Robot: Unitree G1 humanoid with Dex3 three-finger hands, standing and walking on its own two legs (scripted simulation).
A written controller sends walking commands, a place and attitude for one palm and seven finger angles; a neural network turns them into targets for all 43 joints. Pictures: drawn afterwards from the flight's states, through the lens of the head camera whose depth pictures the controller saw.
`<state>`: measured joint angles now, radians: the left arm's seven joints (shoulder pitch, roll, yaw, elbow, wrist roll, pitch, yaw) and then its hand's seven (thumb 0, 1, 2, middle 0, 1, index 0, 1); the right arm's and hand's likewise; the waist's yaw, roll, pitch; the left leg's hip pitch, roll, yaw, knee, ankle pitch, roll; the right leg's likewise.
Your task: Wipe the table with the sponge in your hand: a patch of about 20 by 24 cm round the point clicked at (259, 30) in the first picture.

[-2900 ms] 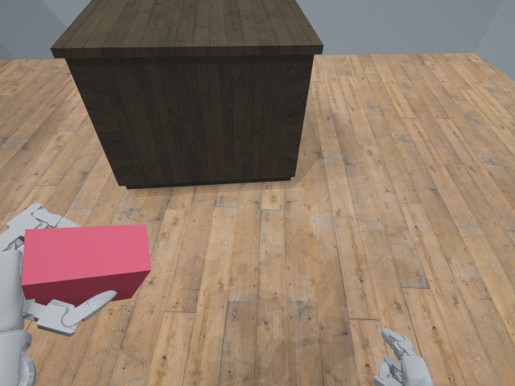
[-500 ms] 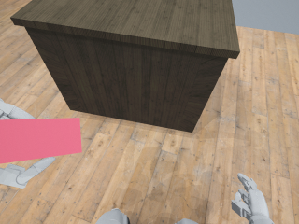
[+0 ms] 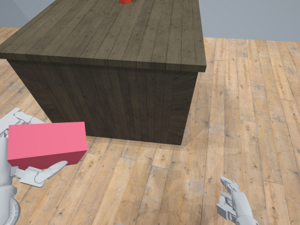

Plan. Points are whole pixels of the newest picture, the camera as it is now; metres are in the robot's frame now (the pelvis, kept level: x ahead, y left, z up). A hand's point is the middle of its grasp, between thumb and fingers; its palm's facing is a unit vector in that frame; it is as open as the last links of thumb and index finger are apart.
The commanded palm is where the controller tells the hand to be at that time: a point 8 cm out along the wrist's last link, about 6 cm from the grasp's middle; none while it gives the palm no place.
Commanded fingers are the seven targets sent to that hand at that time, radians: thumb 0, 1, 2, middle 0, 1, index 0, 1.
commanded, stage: turn to face it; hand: left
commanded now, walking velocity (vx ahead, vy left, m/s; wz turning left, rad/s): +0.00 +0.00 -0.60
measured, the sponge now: (60, 147) +0.24 +0.20 +0.15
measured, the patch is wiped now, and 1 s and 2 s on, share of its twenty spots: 0.00 0.00 0.00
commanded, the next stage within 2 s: take the last steps up to it in 0.66 s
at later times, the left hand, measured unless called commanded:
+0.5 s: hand (113, 149) +0.24 +0.09 +0.16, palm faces +0.06 -0.86 -0.50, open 10.0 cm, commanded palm +0.18 +0.17 +0.18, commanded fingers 0.00 0.10 1.30 -1.20 -1.60 -1.20 -1.60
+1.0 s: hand (113, 169) +0.19 +0.08 +0.16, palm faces +0.06 -0.89 -0.45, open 10.0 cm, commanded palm +0.17 +0.13 +0.18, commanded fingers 0.00 0.10 1.30 -1.20 -1.60 -1.20 -1.60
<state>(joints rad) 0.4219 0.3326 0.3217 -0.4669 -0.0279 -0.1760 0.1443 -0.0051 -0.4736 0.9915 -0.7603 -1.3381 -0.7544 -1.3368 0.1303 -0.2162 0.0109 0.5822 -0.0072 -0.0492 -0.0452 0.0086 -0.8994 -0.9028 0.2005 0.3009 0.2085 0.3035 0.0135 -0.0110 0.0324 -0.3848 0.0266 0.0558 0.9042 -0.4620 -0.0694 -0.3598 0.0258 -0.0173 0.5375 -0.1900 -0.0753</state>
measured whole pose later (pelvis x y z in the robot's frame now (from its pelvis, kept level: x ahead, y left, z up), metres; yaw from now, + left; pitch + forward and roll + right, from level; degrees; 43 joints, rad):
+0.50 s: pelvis -0.06 -0.05 -0.01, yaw -18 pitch +0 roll +0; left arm 0.45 0.38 0.35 -0.53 -0.02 -0.19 0.14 0.00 -0.47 0.99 -0.76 -1.34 -0.75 -1.34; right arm 0.18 -0.18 0.02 0.58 0.01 -0.04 0.00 0.01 -0.90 -0.90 0.20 0.30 0.21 0.30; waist -0.01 0.04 0.14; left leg -0.41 0.14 0.03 1.04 -0.50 -0.08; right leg -0.37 0.04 -0.08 0.63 -0.27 -0.08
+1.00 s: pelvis -0.09 -0.06 +0.00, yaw -23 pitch +0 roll +0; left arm 0.50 0.37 0.33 -0.45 0.01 -0.19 0.16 0.00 -0.48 1.00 -0.76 -1.34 -0.75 -1.34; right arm 0.26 -0.20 0.00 0.58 0.00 -0.07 -0.07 0.01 -0.90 -0.90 0.20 0.30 0.20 0.30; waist -0.01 0.03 -0.04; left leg -0.23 0.07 0.03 0.56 -0.33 -0.03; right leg -0.30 0.03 -0.09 0.61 -0.39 0.01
